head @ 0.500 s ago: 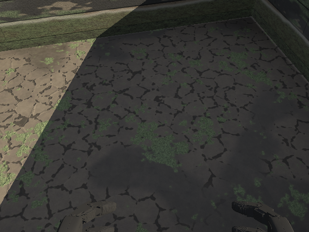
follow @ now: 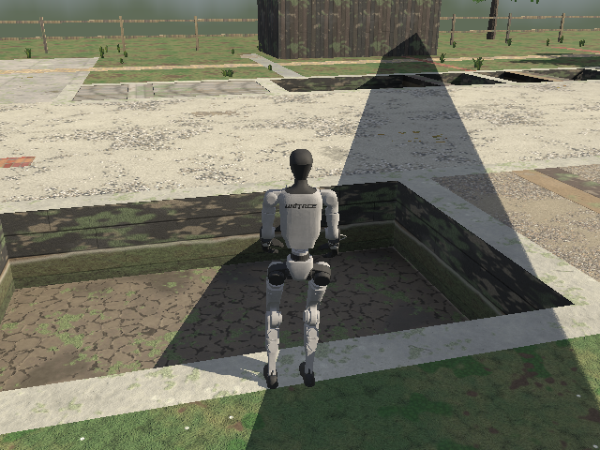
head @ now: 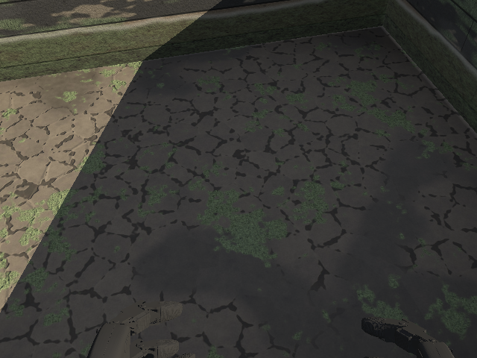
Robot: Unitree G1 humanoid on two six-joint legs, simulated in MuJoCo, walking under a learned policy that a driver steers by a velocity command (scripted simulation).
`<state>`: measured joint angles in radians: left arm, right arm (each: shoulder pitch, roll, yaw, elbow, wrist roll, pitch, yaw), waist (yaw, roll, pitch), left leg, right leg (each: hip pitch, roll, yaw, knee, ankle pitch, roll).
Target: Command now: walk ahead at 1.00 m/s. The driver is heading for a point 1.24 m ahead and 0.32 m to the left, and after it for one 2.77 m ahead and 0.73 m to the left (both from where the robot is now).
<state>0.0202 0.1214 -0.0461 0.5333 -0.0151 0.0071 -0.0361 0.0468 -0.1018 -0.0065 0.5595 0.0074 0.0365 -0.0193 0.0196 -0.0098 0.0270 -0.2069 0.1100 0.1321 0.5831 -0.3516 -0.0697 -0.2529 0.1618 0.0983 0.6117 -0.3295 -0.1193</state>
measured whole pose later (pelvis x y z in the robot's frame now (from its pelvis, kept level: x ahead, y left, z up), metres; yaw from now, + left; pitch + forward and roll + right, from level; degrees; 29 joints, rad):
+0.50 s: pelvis +0.00 +0.00 +0.00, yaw -1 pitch -1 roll +1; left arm 0.11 0.13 -0.04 0.59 -0.01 0.01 -0.03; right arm 0.15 -0.13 -0.02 0.60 0.00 0.04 -0.02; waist 0.01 0.00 -0.01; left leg -0.19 0.11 0.11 0.58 -0.36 -0.07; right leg -0.23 0.18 0.11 0.58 -0.32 -0.12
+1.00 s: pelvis +0.01 +0.03 +0.01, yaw -1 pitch +1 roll +0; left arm 0.15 0.17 -0.03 0.71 -0.01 0.03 0.04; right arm 0.26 -0.18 -0.01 0.71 0.00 0.08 -0.04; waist -0.01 0.00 0.00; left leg -0.15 0.06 0.12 0.46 -0.32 -0.03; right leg -0.20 0.14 0.14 0.48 -0.28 -0.08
